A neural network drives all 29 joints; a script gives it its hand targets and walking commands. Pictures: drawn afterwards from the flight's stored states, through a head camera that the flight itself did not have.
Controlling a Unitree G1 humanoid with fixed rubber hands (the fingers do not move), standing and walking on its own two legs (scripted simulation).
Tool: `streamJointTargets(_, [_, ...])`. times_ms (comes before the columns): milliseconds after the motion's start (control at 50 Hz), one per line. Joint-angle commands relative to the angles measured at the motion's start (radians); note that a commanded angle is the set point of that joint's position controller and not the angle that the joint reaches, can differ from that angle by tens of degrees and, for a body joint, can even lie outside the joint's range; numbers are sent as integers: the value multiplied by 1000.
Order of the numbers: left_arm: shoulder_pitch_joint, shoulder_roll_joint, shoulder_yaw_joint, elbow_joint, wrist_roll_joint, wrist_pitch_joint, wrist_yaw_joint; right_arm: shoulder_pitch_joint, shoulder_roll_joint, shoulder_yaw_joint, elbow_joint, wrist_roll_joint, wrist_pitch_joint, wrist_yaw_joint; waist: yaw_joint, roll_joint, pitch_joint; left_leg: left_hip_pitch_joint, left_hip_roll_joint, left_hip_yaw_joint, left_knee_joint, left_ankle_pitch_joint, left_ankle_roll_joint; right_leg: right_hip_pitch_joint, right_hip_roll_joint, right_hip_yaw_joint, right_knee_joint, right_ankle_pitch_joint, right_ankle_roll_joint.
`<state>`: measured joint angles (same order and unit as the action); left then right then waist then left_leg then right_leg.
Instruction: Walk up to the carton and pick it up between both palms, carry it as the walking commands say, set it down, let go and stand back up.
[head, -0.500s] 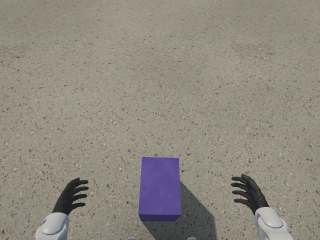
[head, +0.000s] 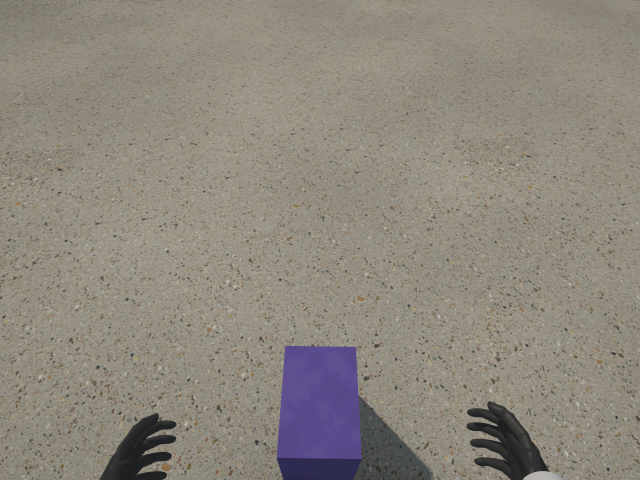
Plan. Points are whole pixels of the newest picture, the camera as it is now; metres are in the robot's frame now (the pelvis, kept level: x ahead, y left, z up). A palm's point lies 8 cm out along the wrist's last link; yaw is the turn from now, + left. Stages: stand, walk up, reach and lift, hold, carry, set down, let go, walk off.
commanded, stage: let go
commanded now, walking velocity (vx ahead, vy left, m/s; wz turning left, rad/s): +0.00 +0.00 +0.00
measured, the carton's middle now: (319, 414) +0.41 +0.00 -0.63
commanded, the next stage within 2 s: stand in 0.10 s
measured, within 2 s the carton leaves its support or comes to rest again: neither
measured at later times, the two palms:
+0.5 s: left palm (123, 468) +0.18 +0.25 -0.08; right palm (529, 444) +0.20 -0.27 -0.08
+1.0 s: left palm (122, 475) +0.17 +0.25 -0.09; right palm (532, 460) +0.18 -0.27 -0.09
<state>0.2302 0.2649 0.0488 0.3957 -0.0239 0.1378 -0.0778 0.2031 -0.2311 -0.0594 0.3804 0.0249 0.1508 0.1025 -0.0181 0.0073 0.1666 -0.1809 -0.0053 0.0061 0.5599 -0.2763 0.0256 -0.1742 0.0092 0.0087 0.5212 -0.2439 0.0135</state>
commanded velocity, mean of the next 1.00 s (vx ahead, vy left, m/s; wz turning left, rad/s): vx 0.00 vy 0.00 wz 0.00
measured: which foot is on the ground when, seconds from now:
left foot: down 0.00-1.00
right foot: down 0.00-1.00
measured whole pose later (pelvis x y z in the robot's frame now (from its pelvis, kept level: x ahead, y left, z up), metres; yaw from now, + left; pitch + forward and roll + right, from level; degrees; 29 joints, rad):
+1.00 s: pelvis +0.06 -0.01 +0.00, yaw +0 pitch -1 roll +0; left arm 0.26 0.26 0.05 0.74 0.02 -0.02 0.01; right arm 0.21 -0.24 -0.06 0.75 0.02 0.01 -0.01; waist -0.02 0.01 -0.06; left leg -0.19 -0.01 0.01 0.56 -0.36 0.01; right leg -0.20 0.01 0.01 0.57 -0.35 0.00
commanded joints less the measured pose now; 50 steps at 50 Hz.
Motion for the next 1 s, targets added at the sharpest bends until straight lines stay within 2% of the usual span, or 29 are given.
streamJointTargets(0, [-52, 20, 26, -106, 48, -27, 8, -77, -76, -42, -151, -47, -7, -10, 34, 37, -137, -26, -21, -13, -224, 10, -17, 171, 42, -23, -91, 3, 0])
streamJointTargets(20, [-80, 21, 22, -160, 43, -37, 11, -61, -73, -31, -162, -38, 1, -18, 17, 56, -146, 32, -7, -26, -229, 16, -12, 139, 48, -21, -80, -11, -3])
streamJointTargets(60, [-92, 45, 32, -126, 30, -27, 22, -100, -111, -47, -152, -44, 9, -36, 15, -14, -112, 21, -9, -26, -214, 75, -16, 87, 55, -25, -75, 1, 0])
streamJointTargets(80, [-4, 166, 70, 52, 57, -68, 48, -57, -190, -50, 59, -51, -35, -76, 43, 19, -341, -7, 38, -12, -131, 106, -42, 14, -12, -3, -27, 59, -1])
streamJointTargets(120, [-29, 197, 68, 56, 75, -95, 60, -46, -238, -57, 67, -66, -78, -90, 12, 63, -302, -44, 59, -88, -188, -181, -33, -73, -8, 12, -16, -61, 5])
streamJointTargets(160, [-4, 155, 57, 76, 97, -109, 62, -60, -219, -51, 77, -86, -105, -89, 37, 40, -166, -171, 64, -118, -251, -387, -15, -96, 11, -8, -24, -147, 3])
streamJointTargets(180, [13, 180, 55, 98, 92, -119, 63, -63, -215, -55, 89, -83, -115, -86, 30, 81, -159, -151, 57, -112, -229, -298, -4, -112, -5, 20, -34, -103, -13])
streamJointTargets(200, [-1, 164, 51, 100, 91, -129, 70, -77, -216, -53, 120, -83, -126, -88, 35, 96, -110, -191, 83, -153, -259, -352, 6, -133, -8, 21, -29, -120, -14])
streamJointTargets(220, [-21, 178, 59, 92, 92, -138, 69, -53, -239, -59, 120, -87, -137, -87, 27, 16, -120, -198, 89, -157, -249, -322, 1, -105, -14, 20, -27, -108, -14])
streamJointTargets(260, [5, 185, 57, 108, 91, -161, 73, -41, -240, -62, 136, -88, -148, -93, 17, -2, -137, -136, 86, -137, -194, -128, 20, -116, -43, 58, -63, -1, -33])
streamJointTargets(340, [-16, 201, 53, 133, 80, -172, 85, -30, -212, -49, 184, -79, -161, -86, 17, -20, -190, -59, 72, -88, -132, 99, 4, -90, -70, 81, -62, 139, -42])
streamJointTargets(360, [-12, 186, 46, 147, 75, -180, 85, -47, -194, -46, 181, -75, -163, -92, 16, -59, -218, -34, 71, -77, -108, 225, -1, -81, -74, 78, -48, 212, -45])
streamJointTargets(380, [7, 198, 50, 155, 75, -177, 88, 2, -212, -45, 200, -71, -157, -102, 3, 31, -256, 2, 82, -70, -103, 305, -4, -62, -79, 81, -33, 269, -43])
streamJointTargets(440, [7, 186, 53, 173, 76, -176, 98, -35, -226, -44, 223, -75, -172, -112, 24, -27, -267, 26, 70, -53, -87, 434, -12, -31, -68, 61, -24, 360, -42])
streamJointTargets(460, [-1, 186, 46, 174, 76, -172, 98, -12, -215, -49, 221, -77, -168, -112, 12, -3, -277, 44, 72, -44, -61, 487, -8, -34, -69, 62, -11, 406, -42])
streamJointTargets(500, [-1, 185, 46, 172, 73, -167, 94, -15, -221, -47, 239, -81, -167, -114, 27, -2, -231, 5, 75, -60, -90, 409, -16, -48, -72, 72, -23, 327, -39])
streamJointTargets(540, [15, 188, 53, 182, 62, -164, 93, 0, -228, -42, 253, -78, -171, -120, 23, 75, -255, 6, 81, -74, -107, 378, -15, -36, -76, 75, -15, 291, -43])
streamJointTargets(560, [3, 180, 50, 187, 66, -172, 93, -16, -203, -38, 252, -76, -174, -122, 20, -24, -284, 32, 86, -71, -104, 407, -15, -38, -70, 66, -13, 305, -44])
streamJointTargets(580, [-18, 155, 43, 179, 66, -172, 89, -38, -245, -53, 245, -82, -180, -125, 23, 34, -271, 24, 92, -92, -101, 337, -9, -46, -69, 57, -26, 289, -38])
streamJointTargets(600, [-27, 183, 46, 189, 77, -179, 95, -34, -204, -45, 253, -76, -176, -124, 4, -36, -253, 17, 91, -78, -105, 350, -8, -52, -75, 64, -18, 295, -45])
streamJointTargets(660, [-10, 189, 53, 203, 68, -180, 97, -38, -223, -45, 271, -78, -186, -121, 17, 49, -277, 34, 90, -87, -93, 412, -9, -51, -73, 65, -9, 304, -48])
streamJointTargets(720, [-2, 183, 46, 206, 72, -178, 91, -5, -241, -47, 278, -82, -180, -132, 12, -11, -228, 8, 95, -95, -117, 366, 1, -61, -72, 62, -13, 257, -46])
streamJointTargets(760, [-20, 177, 47, 218, 65, -183, 93, -20, -251, -46, 288, -82, -184, -130, 16, 21, -238, 10, 98, -106, -123, 319, 1, -52, -80, 73, -22, 256, -43])
streamJointTargets(780, [-20, 191, 62, 209, 76, -188, 94, -37, -255, -52, 287, -80, -186, -123, 25, -52, -211, 1, 93, -106, -120, 328, -2, -70, -63, 49, -29, 240, -44])
streamJointTargets(840, [-30, 212, 51, 236, 69, -182, 99, -23, -245, -45, 288, -78, -183, -125, 5, 22, -198, -6, 96, -98, -125, 273, 3, -78, -92, 87, -45, 245, -59])
streamJointTargets(860, [-33, 195, 53, 244, 74, -181, 102, -27, -216, -36, 293, -77, -190, -123, 20, -43, -240, 18, 89, -92, -121, 273, -1, -52, -82, 69, -48, 231, -50])
streamJointTargets(900, [-18, 194, 56, 247, 65, -189, 100, -37, -240, -41, 312, -87, -188, -126, 24, -29, -218, 9, 84, -89, -112, 291, -1, -64, -90, 93, -57, 251, -50])
streamJointTargets(920, [-21, 187, 50, 246, 63, -191, 96, -17, -248, -48, 313, -82, -185, -132, 17, 30, -226, 0, 99, -100, -103, 354, 7, -51, -97, 85, -34, 264, -58])
streamJointTargets(980, [-22, 202, 58, 266, 70, -186, 102, -49, -241, -45, 320, -82, -192, -129, 25, -20, -227, 22, 100, -93, -121, 375, -3, -41, -87, 75, -36, 293, -62])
